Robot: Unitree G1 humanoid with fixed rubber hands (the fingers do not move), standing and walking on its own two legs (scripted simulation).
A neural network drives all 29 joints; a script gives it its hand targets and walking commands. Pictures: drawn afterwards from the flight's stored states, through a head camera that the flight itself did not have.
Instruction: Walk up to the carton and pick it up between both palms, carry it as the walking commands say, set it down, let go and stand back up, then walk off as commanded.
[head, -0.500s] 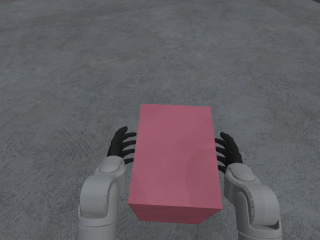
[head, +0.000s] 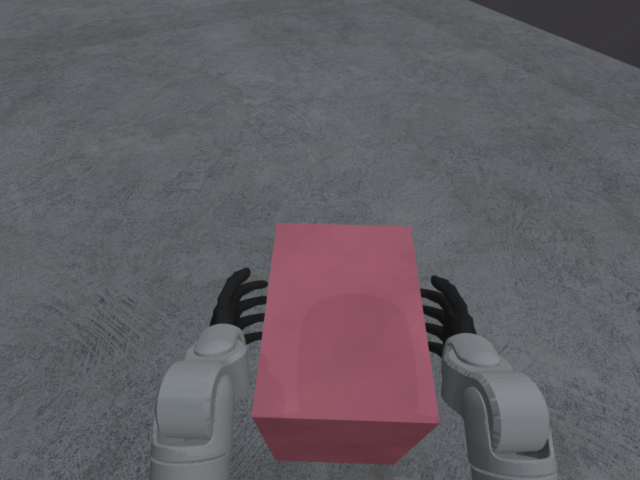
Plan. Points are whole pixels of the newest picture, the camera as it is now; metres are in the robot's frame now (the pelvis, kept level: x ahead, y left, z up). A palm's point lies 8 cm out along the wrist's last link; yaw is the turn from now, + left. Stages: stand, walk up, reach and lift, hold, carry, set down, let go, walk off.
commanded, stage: carry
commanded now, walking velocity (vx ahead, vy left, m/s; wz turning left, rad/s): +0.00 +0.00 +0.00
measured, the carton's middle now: (338, 351) +0.27 +0.01 +0.01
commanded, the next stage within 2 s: none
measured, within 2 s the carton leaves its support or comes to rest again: neither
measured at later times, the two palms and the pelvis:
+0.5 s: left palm (221, 336) +0.24 +0.14 +0.10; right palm (465, 384) +0.20 -0.11 +0.09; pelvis -0.02 +0.04 +0.01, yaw -7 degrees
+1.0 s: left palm (208, 335) +0.24 +0.16 +0.10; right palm (449, 386) +0.20 -0.09 +0.09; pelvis -0.04 +0.06 +0.01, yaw -6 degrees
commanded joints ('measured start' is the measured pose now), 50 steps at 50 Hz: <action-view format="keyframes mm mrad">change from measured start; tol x8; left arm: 1 -434 -974 -543 -162 -287 -32 -152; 12 -214 -913 -429 -43 -182 -21 -113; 30 -388 -943 -483 -49 -246 -7 -142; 50 -403 -1001 -483 -6 -244 -26 -159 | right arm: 1 -339 945 389 -169 211 -46 145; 11 -299 865 431 -157 219 -13 138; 16 -407 904 491 -214 259 -10 148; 50 -422 936 430 -98 241 1 183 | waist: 1 -32 172 -152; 10 -28 198 -250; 13 -14 96 -248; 15 -26 -140 -250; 24 -21 46 -172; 50 -19 55 -207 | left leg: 1 127 264 -194 -296 -99 123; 11 258 228 -93 -110 475 102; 13 137 183 -49 -39 421 16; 15 81 107 -15 -55 113 -44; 16 106 109 -7 -77 86 -39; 33 160 166 -72 -246 -41 10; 50 178 154 -72 -229 25 26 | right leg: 1 -99 -6 -36 308 33 -13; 9 97 13 -132 -244 29 -3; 13 425 -140 -60 -662 439 6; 14 444 -221 40 -539 756 -49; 20 278 -129 -44 -563 374 -38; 50 252 -87 -95 -511 273 -43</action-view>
